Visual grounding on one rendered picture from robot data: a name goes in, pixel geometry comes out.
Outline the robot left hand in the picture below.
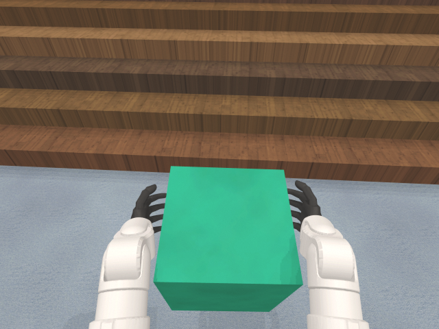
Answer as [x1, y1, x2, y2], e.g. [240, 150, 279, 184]
[131, 184, 167, 233]

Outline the carton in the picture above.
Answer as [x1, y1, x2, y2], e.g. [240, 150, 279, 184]
[153, 166, 303, 312]

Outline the robot right forearm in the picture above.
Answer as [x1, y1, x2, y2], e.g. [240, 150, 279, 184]
[300, 215, 370, 329]

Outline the robot left forearm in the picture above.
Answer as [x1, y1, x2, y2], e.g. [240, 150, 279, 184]
[88, 217, 156, 329]

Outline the robot right hand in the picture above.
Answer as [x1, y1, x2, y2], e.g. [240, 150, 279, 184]
[287, 180, 322, 232]

